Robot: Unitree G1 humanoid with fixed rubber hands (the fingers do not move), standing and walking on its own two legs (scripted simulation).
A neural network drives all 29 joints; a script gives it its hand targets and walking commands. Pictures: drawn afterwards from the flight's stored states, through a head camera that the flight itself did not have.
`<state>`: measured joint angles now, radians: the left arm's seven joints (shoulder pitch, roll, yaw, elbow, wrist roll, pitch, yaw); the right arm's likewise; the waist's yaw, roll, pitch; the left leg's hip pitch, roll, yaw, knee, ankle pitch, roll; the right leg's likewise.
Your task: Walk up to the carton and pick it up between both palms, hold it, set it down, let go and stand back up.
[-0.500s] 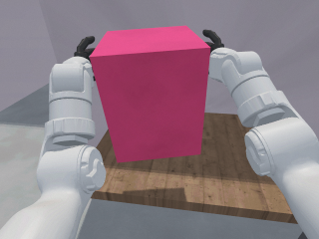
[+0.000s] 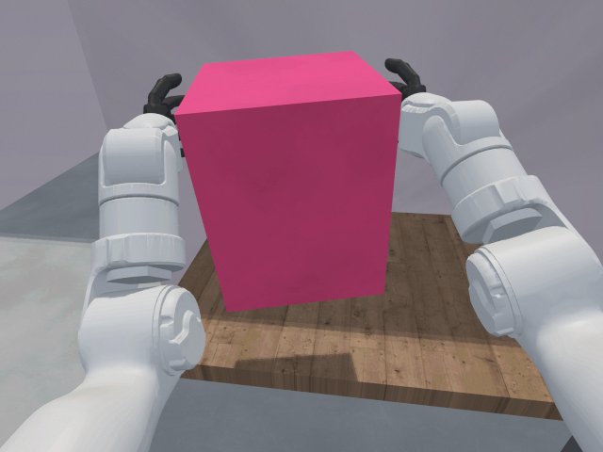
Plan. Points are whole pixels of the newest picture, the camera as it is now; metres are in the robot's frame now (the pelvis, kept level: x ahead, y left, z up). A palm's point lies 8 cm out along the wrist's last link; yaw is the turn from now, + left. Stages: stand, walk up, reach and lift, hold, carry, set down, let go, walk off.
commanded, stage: hold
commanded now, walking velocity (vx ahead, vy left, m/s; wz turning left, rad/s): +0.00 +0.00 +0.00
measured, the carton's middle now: (292, 176) +0.38 +0.01 +0.27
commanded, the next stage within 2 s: set down in 0.70 s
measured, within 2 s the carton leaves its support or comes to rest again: neither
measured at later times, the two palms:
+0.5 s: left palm (154, 136) +0.37 +0.16 +0.34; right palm (405, 116) +0.37 -0.13 +0.35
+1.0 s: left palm (144, 87) +0.38 +0.17 +0.39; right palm (407, 79) +0.37 -0.13 +0.39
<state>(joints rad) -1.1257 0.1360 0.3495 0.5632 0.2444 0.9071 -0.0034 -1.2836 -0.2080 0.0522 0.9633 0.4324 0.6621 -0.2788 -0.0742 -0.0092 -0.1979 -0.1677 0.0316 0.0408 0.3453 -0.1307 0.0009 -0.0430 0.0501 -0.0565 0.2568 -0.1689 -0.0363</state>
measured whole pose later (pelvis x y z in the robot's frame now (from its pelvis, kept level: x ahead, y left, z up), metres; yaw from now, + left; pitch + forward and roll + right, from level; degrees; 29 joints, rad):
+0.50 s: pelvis +0.00 +0.00 +0.00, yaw +1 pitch -3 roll -1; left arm -1.12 0.15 0.36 0.57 0.26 0.90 -0.04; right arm -1.28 -0.20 0.05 0.95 0.43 0.67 -0.30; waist -0.08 -0.01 -0.19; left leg -0.16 0.03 0.03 0.36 -0.14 0.00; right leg -0.03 0.05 -0.07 0.26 -0.18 -0.03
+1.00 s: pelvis +0.01 +0.00 +0.00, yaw +1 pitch -5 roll +0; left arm -1.30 0.19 0.43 0.77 0.34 0.71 -0.06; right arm -1.40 -0.14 -0.18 1.10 0.23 0.48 -0.24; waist -0.10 -0.05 -0.16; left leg -0.09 0.01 0.03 0.30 -0.12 0.01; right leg 0.03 0.03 -0.06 0.24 -0.18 -0.03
